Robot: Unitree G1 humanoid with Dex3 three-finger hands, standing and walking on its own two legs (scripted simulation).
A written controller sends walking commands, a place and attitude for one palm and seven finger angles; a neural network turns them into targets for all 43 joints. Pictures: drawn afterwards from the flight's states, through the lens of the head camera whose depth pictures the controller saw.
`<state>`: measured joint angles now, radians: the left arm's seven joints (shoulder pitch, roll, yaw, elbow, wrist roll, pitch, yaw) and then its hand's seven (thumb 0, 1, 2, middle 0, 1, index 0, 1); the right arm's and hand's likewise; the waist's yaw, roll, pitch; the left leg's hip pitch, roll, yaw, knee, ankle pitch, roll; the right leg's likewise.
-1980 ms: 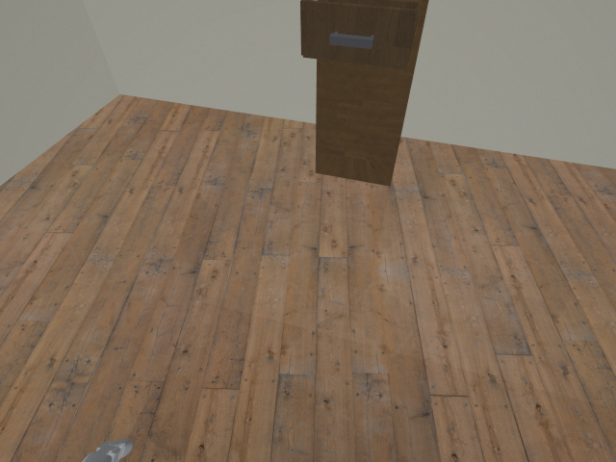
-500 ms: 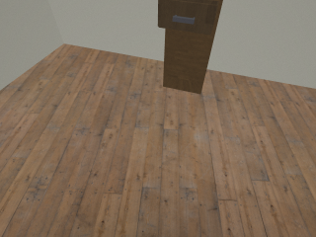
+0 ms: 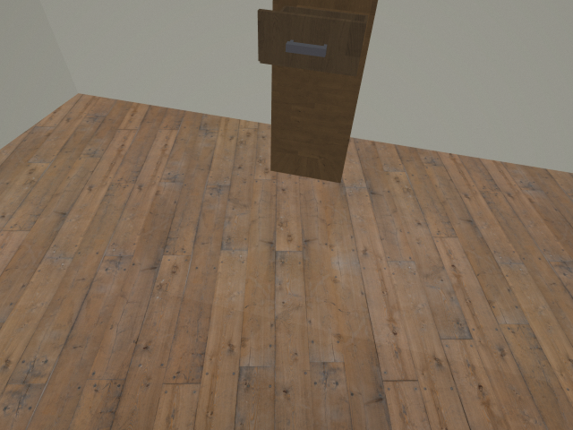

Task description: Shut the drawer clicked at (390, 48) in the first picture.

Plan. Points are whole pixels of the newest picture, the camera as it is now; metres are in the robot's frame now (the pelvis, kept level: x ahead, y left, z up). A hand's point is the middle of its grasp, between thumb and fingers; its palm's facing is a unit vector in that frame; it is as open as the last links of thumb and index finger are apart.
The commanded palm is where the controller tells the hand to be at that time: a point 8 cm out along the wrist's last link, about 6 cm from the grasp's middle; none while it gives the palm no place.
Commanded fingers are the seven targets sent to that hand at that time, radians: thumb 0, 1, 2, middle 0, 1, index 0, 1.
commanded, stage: walk to a spot facing it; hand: left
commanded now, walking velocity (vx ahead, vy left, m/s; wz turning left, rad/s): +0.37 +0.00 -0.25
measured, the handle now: (307, 46) +1.21 +0.02 +0.05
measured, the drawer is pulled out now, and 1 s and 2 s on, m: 0.30 0.30 0.30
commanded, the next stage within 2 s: turn to face it in 1.16 s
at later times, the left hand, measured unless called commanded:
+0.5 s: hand (207, 422) +0.18 +0.14 -0.17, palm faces -0.02 -0.99 -0.12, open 7.4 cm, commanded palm none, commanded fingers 0.00 0.90 0.90 -0.20 -0.30 -0.20 -0.30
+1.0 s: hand (216, 266) +0.47 +0.18 -0.16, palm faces -0.16 -0.98 -0.15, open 7.4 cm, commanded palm none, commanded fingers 0.00 0.90 0.90 -0.20 -0.30 -0.20 -0.30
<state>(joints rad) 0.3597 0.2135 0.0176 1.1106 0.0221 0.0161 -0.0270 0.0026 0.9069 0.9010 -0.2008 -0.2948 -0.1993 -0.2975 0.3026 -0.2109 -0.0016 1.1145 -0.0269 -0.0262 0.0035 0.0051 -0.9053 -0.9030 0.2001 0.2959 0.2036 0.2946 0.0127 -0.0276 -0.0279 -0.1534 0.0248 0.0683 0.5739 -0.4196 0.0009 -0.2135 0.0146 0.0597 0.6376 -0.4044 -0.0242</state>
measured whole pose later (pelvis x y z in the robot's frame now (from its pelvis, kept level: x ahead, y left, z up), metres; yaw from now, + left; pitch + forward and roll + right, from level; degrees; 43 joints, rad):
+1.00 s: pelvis +0.39 +0.02 +0.02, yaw -12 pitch -1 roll +0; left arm 0.22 0.18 0.08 1.05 0.04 0.02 -0.03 0.00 0.91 0.90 -0.19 -0.29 -0.19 -0.30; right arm 0.44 -0.12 -0.04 1.14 -0.02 -0.08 -0.02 0.00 -0.92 -0.90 0.20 0.30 0.20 0.29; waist -0.01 -0.03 0.03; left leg 0.00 0.01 0.32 0.31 -0.30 0.05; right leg -0.63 -0.12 -0.06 0.99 -0.12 0.01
